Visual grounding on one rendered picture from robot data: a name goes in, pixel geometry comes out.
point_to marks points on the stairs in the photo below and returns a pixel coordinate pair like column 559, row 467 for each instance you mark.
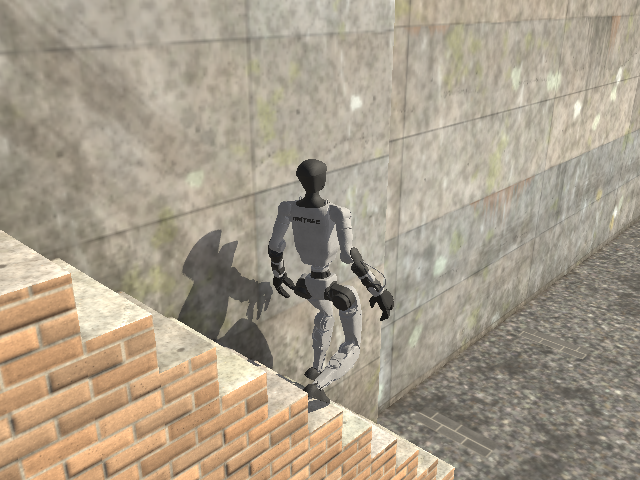
column 96, row 385

